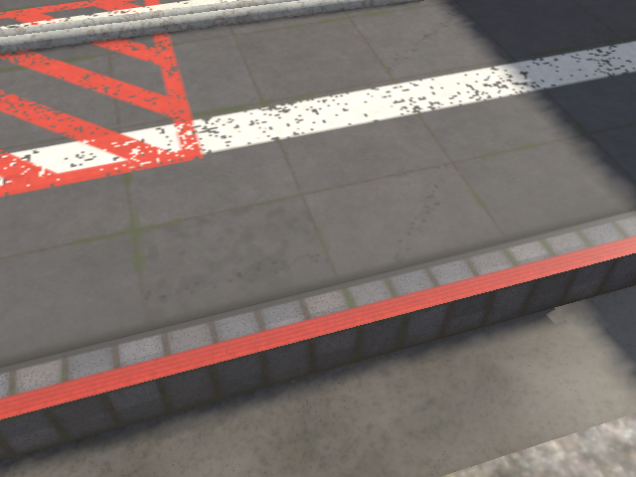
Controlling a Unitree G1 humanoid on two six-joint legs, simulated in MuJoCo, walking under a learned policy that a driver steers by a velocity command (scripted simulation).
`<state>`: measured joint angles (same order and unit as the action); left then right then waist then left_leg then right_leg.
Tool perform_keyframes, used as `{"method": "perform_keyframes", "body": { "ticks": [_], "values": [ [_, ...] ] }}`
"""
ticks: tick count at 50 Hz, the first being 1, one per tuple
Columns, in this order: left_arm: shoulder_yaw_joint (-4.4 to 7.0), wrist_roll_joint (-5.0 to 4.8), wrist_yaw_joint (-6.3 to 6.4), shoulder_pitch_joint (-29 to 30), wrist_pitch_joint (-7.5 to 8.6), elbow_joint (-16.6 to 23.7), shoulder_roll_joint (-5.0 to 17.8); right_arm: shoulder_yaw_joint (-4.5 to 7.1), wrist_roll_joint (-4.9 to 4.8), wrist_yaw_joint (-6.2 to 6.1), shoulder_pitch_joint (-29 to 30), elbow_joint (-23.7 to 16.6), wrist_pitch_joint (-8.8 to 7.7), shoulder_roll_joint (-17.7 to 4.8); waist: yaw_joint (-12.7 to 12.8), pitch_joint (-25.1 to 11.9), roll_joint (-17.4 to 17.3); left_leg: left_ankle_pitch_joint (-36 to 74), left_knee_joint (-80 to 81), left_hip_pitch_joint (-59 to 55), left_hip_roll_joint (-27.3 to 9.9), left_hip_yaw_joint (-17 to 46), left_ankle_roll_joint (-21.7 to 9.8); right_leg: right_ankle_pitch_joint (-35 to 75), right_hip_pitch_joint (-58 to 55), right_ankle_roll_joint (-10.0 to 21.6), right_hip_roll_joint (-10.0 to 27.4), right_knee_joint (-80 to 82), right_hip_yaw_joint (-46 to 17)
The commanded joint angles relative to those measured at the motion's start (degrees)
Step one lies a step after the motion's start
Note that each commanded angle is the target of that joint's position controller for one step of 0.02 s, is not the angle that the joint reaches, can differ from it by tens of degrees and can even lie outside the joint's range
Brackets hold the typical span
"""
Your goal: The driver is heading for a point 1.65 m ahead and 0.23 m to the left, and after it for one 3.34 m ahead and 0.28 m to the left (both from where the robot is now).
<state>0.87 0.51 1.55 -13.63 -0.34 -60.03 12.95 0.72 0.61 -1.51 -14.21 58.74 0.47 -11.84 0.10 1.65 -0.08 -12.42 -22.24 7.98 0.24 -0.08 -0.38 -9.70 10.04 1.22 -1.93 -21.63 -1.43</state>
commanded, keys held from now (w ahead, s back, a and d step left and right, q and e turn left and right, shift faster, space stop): no key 0.22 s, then w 0.78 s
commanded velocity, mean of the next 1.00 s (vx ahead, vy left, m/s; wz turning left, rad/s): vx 0.28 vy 0.00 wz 0.00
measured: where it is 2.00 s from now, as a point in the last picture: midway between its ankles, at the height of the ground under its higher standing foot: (339, 336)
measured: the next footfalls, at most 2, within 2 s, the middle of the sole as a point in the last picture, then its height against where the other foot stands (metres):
left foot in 0.92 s outside the picture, level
right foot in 1.46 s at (374, 422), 0.04 m lower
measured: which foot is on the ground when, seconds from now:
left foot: down 0.00-0.50, up 0.52-0.90, down 0.92-1.00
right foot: down 0.00-0.94, up 0.96-1.00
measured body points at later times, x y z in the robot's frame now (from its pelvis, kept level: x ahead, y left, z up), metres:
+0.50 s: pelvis +0.04 -0.02 -0.01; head +0.03 -0.03 +0.44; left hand +0.05 +0.23 -0.16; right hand +0.00 -0.26 -0.17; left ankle +0.00 +0.11 -0.74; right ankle +0.02 -0.10 -0.75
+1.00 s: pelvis +0.28 +0.01 -0.02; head +0.31 +0.01 +0.43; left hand +0.21 +0.24 -0.17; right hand +0.43 -0.23 -0.15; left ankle +0.35 +0.07 -0.74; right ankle +0.08 -0.10 -0.66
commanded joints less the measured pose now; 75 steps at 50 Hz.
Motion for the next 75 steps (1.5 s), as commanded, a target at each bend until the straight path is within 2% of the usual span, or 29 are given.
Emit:
{"method": "perform_keyframes", "body": {
  "ticks": [1,11,15,19,21,24,25,26,27,28,31,36,41,43,45,46,47,48,49,51,53,58,63,68,70,72,73,74,75],
  "values": [
    [0.59,0.00,0.22,-0.6,0.52,0.4,4.7,0.86,0.02,-0.22,-1.9,-0.3,-0.39,-5.5,-0.4,1.4,0.0,-0.2,5.3,3.0,-5.5,5.8,-1.8,0.3,0.6,1.3,5.4,4.3,-6.1],
    [-0.10,0.01,0.45,-3.1,0.52,-3.4,3.3,0.13,-0.04,-0.37,-3.5,2.9,-0.53,-3.9,-0.1,2.0,-0.3,-0.7,5.4,4.2,-5.0,5.8,-1.9,-0.1,0.8,1.1,5.6,4.1,-5.8],
    [0.67,0.56,0.15,-3.9,-0.21,-2.9,4.4,1.18,0.33,-0.11,-4.9,2.5,0.38,-6.0,-0.4,4.4,-1.9,-28.4,5.3,8.3,-3.5,7.6,-4.8,-26.3,7.0,3.4,2.0,0.1,-4.1],
    [-0.07,1.42,-0.97,-1.1,1.14,-0.3,-0.4,2.54,0.44,-0.18,-9.3,3.5,0.04,-7.6,-2.1,5.1,-9.0,-32.2,13.2,2.9,-13.4,21.5,-10.1,-12.6,14.0,2.2,-0.8,-14.1,3.0],
    [0.31,1.44,-1.54,-1.3,2.34,0.7,1.0,3.11,0.36,0.08,-7.4,3.0,-0.52,-8.1,-0.6,4.7,-8.1,-29.9,14.9,6.1,-15.5,22.4,-11.2,-12.5,11.3,2.4,1.4,-16.5,3.4],
    [0.53,0.62,-1.45,-12.7,3.53,-2.9,-0.5,3.39,-0.06,0.46,0.1,0.5,-0.90,-6.9,5.7,6.9,-5.0,-27.4,5.3,20.3,-8.1,12.0,-8.1,-12.2,-8.3,4.2,-1.0,-1.8,4.0],
    [1.32,1.02,-0.74,-18.6,4.04,-4.3,2.5,2.80,0.08,0.67,2.2,-1.0,-1.47,-4.3,7.7,6.6,3.6,-22.7,-7.7,27.8,-3.5,6.1,-6.1,-19.5,-15.5,5.4,6.8,6.1,-8.1],
    [2.91,0.78,-0.56,-24.7,4.24,-5.4,8.7,1.70,-0.14,1.29,3.3,-3.3,-2.20,-0.1,8.6,4.7,16.9,-17.9,-24.6,37.1,3.2,-3.4,-4.1,-35.9,-19.8,9.6,19.9,16.8,-31.3],
    [3.06,1.01,-0.52,-23.1,3.82,-5.5,8.3,2.64,1.77,1.66,5.2,-4.3,-2.62,-4.9,6.7,8.1,10.2,-15.7,-33.0,39.0,-0.2,-0.1,-5.1,-37.4,-13.9,12.3,23.4,17.4,-35.8],
    [2.50,1.12,-0.69,-17.8,4.12,-3.5,6.1,2.71,1.68,2.35,5.1,-4.1,-3.15,-4.7,3.7,9.4,5.4,-10.6,-35.9,38.5,-2.3,1.4,-5.4,-33.0,-10.6,12.0,21.5,16.8,-31.5],
    [1.59,0.54,-0.60,-13.3,5.82,-1.6,3.0,2.76,1.54,3.71,2.9,-2.6,-4.03,-3.7,0.5,6.4,3.6,-1.4,-35.5,34.5,-4.4,0.3,-3.7,-12.9,-10.6,9.3,15.1,17.3,-17.7],
    [0.74,0.39,-0.46,-18.5,6.51,-3.6,1.9,2.20,1.30,3.84,11.7,-6.5,-3.02,-2.5,1.7,5.5,4.7,3.5,-29.2,35.4,-3.1,-3.9,-1.3,12.5,-11.8,9.6,12.3,14.7,-7.8],
    [0.99,0.30,-0.43,-18.1,7.02,-4.0,4.4,1.41,0.23,3.77,19.7,-10.8,-3.05,-2.4,2.7,6.5,7.1,7.9,-11.6,22.2,-0.2,-7.3,-2.7,23.5,-7.7,8.9,11.5,14.9,-3.5],
    [1.21,0.32,-0.40,-15.4,7.52,-3.6,5.3,2.26,0.31,3.20,14.7,-9.7,-3.44,-4.6,-0.4,3.7,6.4,9.3,-10.9,15.3,0.9,-6.6,-5.3,37.3,-9.6,7.8,12.7,9.7,-1.6],
    [1.63,0.38,-0.32,-14.1,7.28,-3.6,6.4,3.60,0.57,2.24,2.1,-5.6,-4.36,-6.8,-5.6,-2.5,4.8,6.5,-7.5,3.4,3.7,-7.2,-7.6,49.0,-11.9,6.5,12.0,-6.1,0.2],
    [1.43,0.43,-0.36,-13.9,7.07,-3.5,5.8,4.43,1.26,1.58,-6.2,-2.9,-4.94,-8.6,-8.8,-6.7,3.4,5.4,-5.5,-7.8,1.2,-5.0,-9.1,41.6,-6.2,6.0,10.2,-18.3,1.3],
    [0.26,-0.92,-1.08,-18.7,6.82,-1.8,0.7,6.00,2.95,1.12,-14.0,-2.1,-5.33,-14.7,-8.3,-14.9,-6.5,-4.4,-4.4,-25.9,-15.6,16.9,-15.3,17.2,11.0,4.1,5.2,-39.5,3.9],
    [0.83,-1.02,-1.40,-20.6,6.76,-2.7,1.2,6.10,1.61,1.94,-13.6,-1.9,-4.63,-13.4,-6.9,-20.4,-11.1,-10.8,6.0,-28.6,-23.7,40.7,-20.5,-18.8,21.3,3.8,-3.3,-55.0,1.3],
    [1.74,0.01,-1.40,-13.9,6.65,-0.8,4.6,5.41,0.38,2.32,-5.7,-3.2,-4.52,-11.6,-4.1,-10.2,-5.1,-14.4,9.0,-19.9,-20.7,34.1,-18.4,-13.3,26.6,4.9,1.7,-55.7,-2.0],
    [1.73,0.60,-1.84,-7.3,6.71,0.7,3.0,3.89,0.08,2.58,0.8,-3.9,-5.65,-6.1,-1.3,-0.4,-0.2,-1.6,12.0,-4.4,-17.2,21.1,-15.5,-5.9,23.0,4.9,6.3,-48.5,-2.1],
    [1.64,1.95,-2.32,-7.6,5.16,0.8,1.0,2.75,0.08,2.08,-0.5,-2.1,-6.35,-3.4,1.3,1.1,-1.0,6.2,13.9,2.1,-13.8,13.8,-13.3,-5.5,17.7,3.7,7.7,-43.2,-1.8],
    [1.70,2.07,-3.37,2.1,3.70,4.7,0.8,2.85,-0.13,1.52,-6.0,-0.3,-7.14,-6.4,1.3,3.2,-2.0,16.8,16.4,0.9,-10.7,5.3,-12.7,1.1,22.0,0.9,7.8,-30.2,2.3],
    [1.26,1.06,-3.80,13.4,4.89,8.3,0.4,2.22,0.01,1.32,-9.2,0.8,-7.61,-5.4,-1.5,3.1,-3.4,23.0,13.2,-2.4,-7.8,0.5,-9.9,18.1,20.3,0.8,6.3,-14.8,3.9],
    [1.49,0.88,-2.37,16.0,4.34,9.9,1.8,2.35,1.32,0.47,-12.2,2.4,-7.00,-5.8,-2.5,3.6,-3.3,27.2,7.3,-9.3,-10.9,1.9,-9.8,13.9,18.1,2.9,5.1,-8.6,3.0],
    [2.20,1.32,-1.66,10.9,4.68,8.4,3.0,2.66,1.68,0.10,-10.8,2.1,-6.55,-7.1,-0.2,1.6,-2.0,38.6,-1.5,-11.5,-10.6,2.2,-9.3,9.1,12.6,4.2,3.0,-5.1,3.2],
    [3.62,2.13,-0.87,-10.2,5.66,1.1,4.3,2.84,0.73,-0.06,-6.7,1.3,-5.91,-7.4,8.9,-5.0,-0.5,37.0,-27.3,-4.2,-6.1,0.0,-8.6,16.7,-7.6,5.6,3.0,3.4,5.2],
    [4.66,2.73,-0.98,-18.1,6.44,-1.7,7.7,2.24,-0.51,0.04,-5.9,0.6,-6.22,-3.5,10.9,-9.0,6.8,-0.3,-49.2,10.7,1.1,-2.8,-6.3,35.4,-21.1,6.7,11.6,0.3,-0.4],
    [4.35,3.22,-1.97,-18.3,7.02,-1.2,9.9,1.48,-2.28,-0.50,-12.7,-0.1,-6.61,1.9,3.7,-11.7,13.6,-23.2,-64.0,27.3,4.8,2.5,-4.9,70.2,-31.8,7.4,22.5,-11.0,-13.1],
    [4.97,1.39,-2.35,-16.3,5.97,-0.4,10.8,1.89,-3.09,-0.72,-16.4,1.2,-6.28,-0.3,4.1,-17.2,12.6,-17.6,-69.1,32.0,4.8,4.0,-5.1,54.8,-31.2,14.1,25.8,-6.1,-17.0]
  ]
}}
Velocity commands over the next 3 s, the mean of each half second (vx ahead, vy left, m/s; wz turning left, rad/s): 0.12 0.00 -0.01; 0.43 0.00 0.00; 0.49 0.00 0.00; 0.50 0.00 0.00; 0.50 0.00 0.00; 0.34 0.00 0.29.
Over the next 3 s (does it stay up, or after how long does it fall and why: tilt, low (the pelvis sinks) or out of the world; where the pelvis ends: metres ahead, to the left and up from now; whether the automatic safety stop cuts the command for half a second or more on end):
stays up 1.38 0.07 0.09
